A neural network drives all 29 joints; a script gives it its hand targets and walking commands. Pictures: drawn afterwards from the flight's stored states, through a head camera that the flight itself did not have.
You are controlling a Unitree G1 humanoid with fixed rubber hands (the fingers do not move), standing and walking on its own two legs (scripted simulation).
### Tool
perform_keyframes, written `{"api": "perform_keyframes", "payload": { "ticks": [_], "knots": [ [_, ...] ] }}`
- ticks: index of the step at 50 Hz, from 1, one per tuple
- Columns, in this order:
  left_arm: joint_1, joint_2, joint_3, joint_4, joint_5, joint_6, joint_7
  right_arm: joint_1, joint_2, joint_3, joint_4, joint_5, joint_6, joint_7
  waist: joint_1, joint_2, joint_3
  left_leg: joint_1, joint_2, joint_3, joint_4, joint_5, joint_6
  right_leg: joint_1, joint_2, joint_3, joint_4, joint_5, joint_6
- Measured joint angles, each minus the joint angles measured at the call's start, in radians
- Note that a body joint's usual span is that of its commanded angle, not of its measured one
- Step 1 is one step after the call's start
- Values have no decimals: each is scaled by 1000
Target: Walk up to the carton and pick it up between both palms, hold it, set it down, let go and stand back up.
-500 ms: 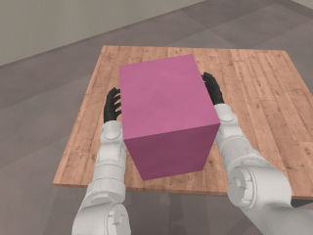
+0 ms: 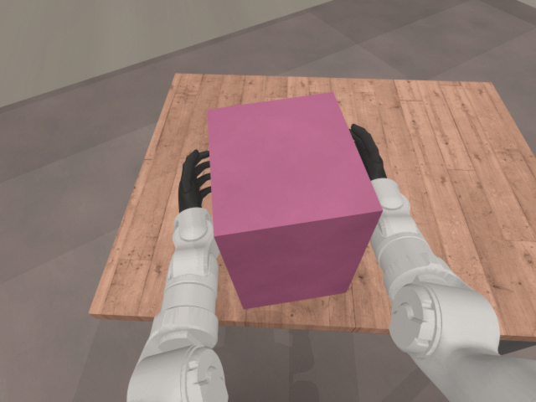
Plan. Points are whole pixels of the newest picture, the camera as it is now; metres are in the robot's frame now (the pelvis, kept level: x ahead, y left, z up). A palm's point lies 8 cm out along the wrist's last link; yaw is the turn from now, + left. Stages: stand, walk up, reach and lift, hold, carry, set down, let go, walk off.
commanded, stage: set down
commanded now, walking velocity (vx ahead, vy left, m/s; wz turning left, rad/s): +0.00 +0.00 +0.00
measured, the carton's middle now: (284, 210) +0.38 +0.03 +0.04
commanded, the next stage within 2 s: none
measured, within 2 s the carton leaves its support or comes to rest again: neither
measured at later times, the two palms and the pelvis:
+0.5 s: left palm (197, 214) +0.37 +0.16 +0.03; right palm (371, 179) +0.43 -0.11 +0.06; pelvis +0.00 +0.00 +0.00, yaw +0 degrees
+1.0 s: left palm (197, 222) +0.36 +0.16 +0.02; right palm (388, 182) +0.44 -0.14 +0.05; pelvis -0.01 -0.01 +0.00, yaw +0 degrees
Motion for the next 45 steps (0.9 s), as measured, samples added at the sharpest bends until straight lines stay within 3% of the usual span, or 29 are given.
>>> {"api": "perform_keyframes", "payload": {
  "ticks": [18,21,23,31,39,45],
  "knots": [
    [0,-7,6,-2,12,-11,-20,20,4,-40,0,-19,-26,14,0,-8,5,0,0,0,0,0,1,0,0,0,0,-1,0],
    [0,-7,6,9,12,-8,-17,24,-11,1,0,-18,-25,-1,0,-8,12,0,0,0,0,0,1,0,0,0,0,0,0],
    [0,-7,7,29,12,-6,2,24,-30,65,0,17,-16,-10,0,-8,12,-7,0,0,-1,1,-1,-7,0,0,0,1,0],
    [-1,11,-15,69,3,-15,106,-24,-109,352,47,276,25,-54,0,8,-50,-103,0,0,-1,19,-7,-104,0,0,0,20,-3],
    [-6,45,-40,147,-76,-69,108,-54,-159,480,67,387,43,-76,12,41,-84,-149,5,0,-1,26,-12,-150,4,0,0,27,-7],
    [-2,47,-41,156,-80,-106,83,-45,-200,535,67,430,-8,-77,26,51,-72,-151,11,0,0,29,-16,-154,10,0,0,31,-10]
  ]
}}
